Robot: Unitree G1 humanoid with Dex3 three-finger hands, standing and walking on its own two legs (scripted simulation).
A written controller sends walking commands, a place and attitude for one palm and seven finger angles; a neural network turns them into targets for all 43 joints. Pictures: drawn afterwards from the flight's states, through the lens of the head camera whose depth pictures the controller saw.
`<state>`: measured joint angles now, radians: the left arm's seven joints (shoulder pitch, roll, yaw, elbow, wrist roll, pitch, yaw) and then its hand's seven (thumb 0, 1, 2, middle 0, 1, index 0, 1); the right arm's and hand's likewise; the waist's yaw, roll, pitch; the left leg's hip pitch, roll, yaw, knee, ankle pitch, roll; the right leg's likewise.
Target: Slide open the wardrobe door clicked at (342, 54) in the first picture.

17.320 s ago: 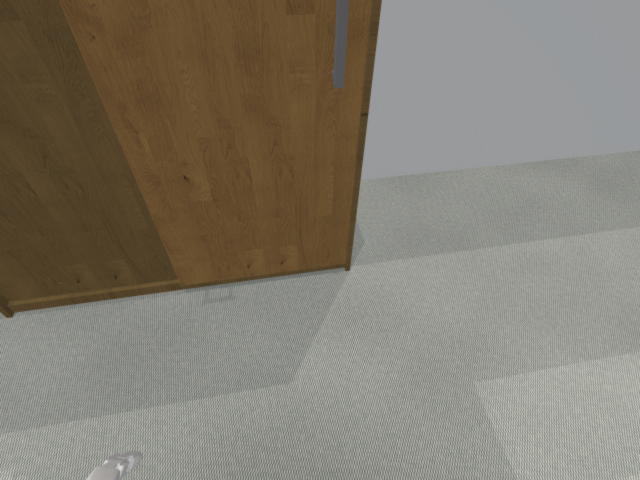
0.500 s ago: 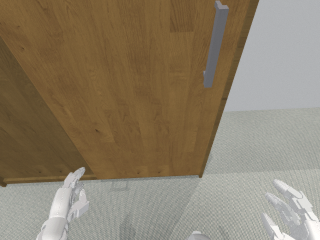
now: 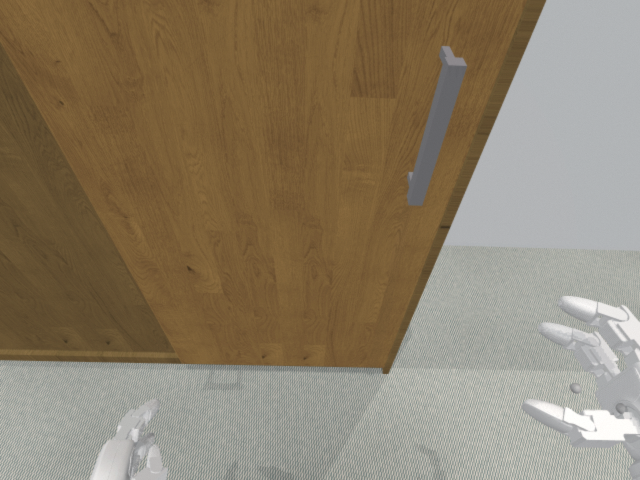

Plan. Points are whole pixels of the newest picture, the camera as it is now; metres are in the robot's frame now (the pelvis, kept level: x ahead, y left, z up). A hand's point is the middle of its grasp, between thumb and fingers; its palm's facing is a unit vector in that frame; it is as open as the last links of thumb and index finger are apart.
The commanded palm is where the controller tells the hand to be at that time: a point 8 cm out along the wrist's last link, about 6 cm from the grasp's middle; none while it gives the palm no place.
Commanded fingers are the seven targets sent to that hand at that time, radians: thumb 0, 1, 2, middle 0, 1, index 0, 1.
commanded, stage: raise the hand with hooked fingers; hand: right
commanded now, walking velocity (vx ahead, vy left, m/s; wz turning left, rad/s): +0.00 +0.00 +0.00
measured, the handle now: (429, 133) +0.53 -0.12 +0.17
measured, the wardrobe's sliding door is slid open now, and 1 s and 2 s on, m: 0.00 0.00 0.00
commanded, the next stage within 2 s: move the hooked fingers beside the handle in 1.12 s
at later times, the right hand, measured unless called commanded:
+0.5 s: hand out of the picture +0.24 -0.29 +0.16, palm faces +0.05 +0.99 -0.09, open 13.9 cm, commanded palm +0.21 -0.34 +0.19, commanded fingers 0.00 0.50 -0.30 0.30 1.20 0.30 1.20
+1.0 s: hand out of the picture +0.26 -0.29 +0.20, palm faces +0.08 +0.99 -0.08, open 14.0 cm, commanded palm +0.23 -0.32 +0.20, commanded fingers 0.00 0.50 -0.30 0.30 1.20 0.30 1.20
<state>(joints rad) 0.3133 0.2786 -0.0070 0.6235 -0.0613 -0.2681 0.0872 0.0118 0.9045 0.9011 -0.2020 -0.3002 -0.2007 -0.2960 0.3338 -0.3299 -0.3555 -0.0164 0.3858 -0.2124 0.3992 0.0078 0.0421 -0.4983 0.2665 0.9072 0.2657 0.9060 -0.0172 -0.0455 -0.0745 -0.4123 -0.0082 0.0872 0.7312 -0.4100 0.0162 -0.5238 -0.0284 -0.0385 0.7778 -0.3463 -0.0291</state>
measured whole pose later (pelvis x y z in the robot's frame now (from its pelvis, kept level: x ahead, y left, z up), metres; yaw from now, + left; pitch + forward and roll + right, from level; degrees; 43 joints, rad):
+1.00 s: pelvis -0.01 +0.00 +0.03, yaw -1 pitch -3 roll +1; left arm 0.24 0.27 -0.08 0.60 -0.09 -0.24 0.11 0.01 0.90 0.90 -0.20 -0.30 -0.20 -0.30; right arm -0.09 -0.48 -0.48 0.13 0.35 0.11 0.45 -0.01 0.50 -0.30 0.31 1.20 0.30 1.20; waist -0.04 -0.04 -0.01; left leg -0.14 -0.01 0.09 0.47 -0.28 0.02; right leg -0.26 -0.01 -0.04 0.53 -0.22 -0.03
